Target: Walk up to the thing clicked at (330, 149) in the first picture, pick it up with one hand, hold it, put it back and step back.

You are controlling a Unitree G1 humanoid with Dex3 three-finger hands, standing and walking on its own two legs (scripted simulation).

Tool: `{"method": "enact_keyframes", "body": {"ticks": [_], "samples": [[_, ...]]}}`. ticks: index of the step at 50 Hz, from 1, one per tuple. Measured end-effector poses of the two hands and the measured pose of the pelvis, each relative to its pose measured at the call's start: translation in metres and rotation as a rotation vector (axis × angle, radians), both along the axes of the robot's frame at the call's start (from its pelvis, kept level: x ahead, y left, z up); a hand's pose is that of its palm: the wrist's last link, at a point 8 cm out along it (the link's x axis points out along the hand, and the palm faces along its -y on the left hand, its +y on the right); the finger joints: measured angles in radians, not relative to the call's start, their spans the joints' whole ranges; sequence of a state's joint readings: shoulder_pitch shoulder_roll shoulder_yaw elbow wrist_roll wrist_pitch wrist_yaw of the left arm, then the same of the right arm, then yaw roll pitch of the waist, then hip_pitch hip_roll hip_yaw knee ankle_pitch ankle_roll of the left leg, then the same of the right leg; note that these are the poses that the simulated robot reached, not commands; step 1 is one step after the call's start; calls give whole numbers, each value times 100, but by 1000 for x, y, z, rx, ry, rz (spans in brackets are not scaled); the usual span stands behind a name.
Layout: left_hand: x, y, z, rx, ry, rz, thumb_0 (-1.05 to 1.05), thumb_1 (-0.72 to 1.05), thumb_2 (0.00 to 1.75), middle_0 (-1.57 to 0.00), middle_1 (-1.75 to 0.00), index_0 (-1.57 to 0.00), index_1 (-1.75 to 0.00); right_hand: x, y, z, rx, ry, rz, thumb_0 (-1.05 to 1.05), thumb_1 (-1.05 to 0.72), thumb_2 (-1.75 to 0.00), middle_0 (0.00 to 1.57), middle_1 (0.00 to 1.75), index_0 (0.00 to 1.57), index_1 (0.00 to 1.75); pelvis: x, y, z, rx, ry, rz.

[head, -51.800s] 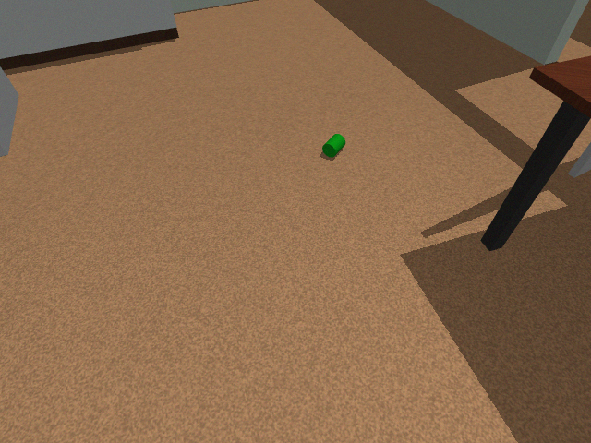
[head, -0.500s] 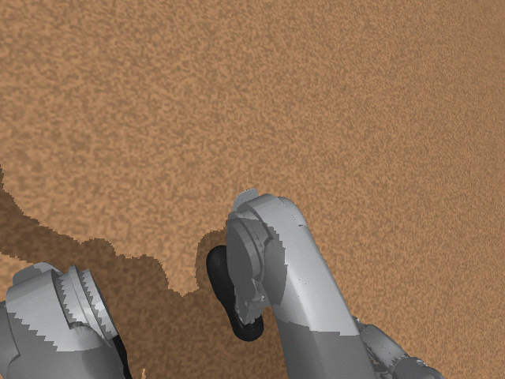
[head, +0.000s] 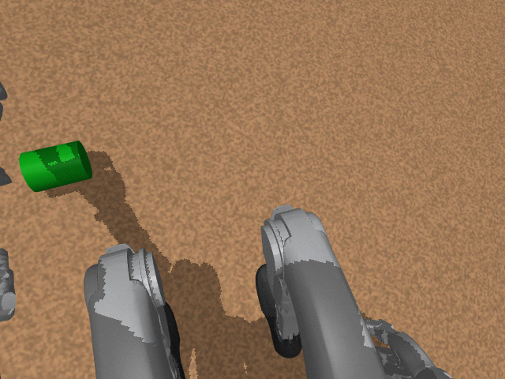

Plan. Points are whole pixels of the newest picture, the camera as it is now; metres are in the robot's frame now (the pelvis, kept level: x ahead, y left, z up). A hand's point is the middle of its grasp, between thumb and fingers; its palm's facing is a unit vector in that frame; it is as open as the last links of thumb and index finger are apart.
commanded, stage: withdraw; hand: left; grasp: from above
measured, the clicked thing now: (58, 166) +0.52 +0.30 -0.31
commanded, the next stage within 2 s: home in 0.46 s
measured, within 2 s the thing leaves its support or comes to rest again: neither
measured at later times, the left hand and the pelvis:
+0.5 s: hand (22, 158) +0.49 +0.31 -0.18, palm faces -0.43 -0.04 -0.90, open 13.9 cm; pelvis -0.01 +0.00 -0.02, yaw +0 degrees
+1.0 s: hand out of the picture +0.40 +0.29 -0.02, palm faces -0.35 -0.45 -0.82, open 9.3 cm; pelvis +0.00 +0.00 +0.08, yaw +3 degrees
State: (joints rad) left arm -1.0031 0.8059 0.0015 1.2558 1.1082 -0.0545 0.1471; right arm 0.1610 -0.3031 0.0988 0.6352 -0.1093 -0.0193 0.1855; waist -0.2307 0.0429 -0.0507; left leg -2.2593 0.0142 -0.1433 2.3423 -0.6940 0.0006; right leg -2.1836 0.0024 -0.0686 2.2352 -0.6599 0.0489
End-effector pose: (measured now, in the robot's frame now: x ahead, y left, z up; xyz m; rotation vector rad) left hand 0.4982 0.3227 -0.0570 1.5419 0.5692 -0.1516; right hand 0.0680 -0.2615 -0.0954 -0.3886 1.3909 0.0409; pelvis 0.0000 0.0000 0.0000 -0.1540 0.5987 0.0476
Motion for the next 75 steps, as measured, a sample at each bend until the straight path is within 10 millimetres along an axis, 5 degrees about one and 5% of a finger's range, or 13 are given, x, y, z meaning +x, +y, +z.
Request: {"method": "enact_keyframes", "body": {"ticks": [6,12,22,28,38,46,53,62,75], "samples": [[-13,-18,11,-74,85,-71,0,-51,101,-10,-100,-9,-101,0,-12,19,-66,-9,2,0,-91,-90,20,30,21,30,-9,-2,17,14,-10,10],[-18,-28,-6,-105,66,-146,0,-50,101,-10,-99,-10,-100,-14,-26,30,-154,22,8,0,-91,-90,20,30,20,30,-14,-5,12,12,-20,10],[-15,-21,-58,-65,28,-142,0,-50,99,-11,-99,-11,-99,-47,-17,7,-160,104,-3,0,-90,-89,20,30,20,30,-16,-3,-18,3,-29,2],[4,-14,-54,-29,-69,-103,0,-49,98,-11,-98,-12,-98,-54,1,-9,-102,123,-42,0,-90,-89,20,30,21,30,-9,-1,-26,1,-6,2],[7,-8,1,-49,-46,-2,0,-28,92,-20,-80,-19,-80,-30,15,1,-24,74,-107,0,-90,-89,21,30,21,30,2,1,5,9,46,8],[-50,-10,56,-261,-37,88,0,22,86,-21,-49,-21,-50,8,2,43,-25,-1,-97,1,-90,-89,20,30,21,30,6,3,54,24,41,22],[-124,-12,110,-466,-68,221,0,65,88,-21,-35,-21,-36,67,-3,98,-47,-177,-53,1,-91,-90,20,30,20,30,3,0,107,43,-7,36],[-200,-30,176,-680,-70,435,1,85,89,-21,-31,-22,-31,135,21,184,8,-461,-1,1,-91,-90,20,30,20,30,5,-2,178,65,-97,60],[-258,-61,273,-967,-77,740,1,89,90,-21,-30,-21,-30,157,47,291,75,-636,-31,1,-91,-90,21,30,21,30,28,-5,272,100,-239,82]]}}
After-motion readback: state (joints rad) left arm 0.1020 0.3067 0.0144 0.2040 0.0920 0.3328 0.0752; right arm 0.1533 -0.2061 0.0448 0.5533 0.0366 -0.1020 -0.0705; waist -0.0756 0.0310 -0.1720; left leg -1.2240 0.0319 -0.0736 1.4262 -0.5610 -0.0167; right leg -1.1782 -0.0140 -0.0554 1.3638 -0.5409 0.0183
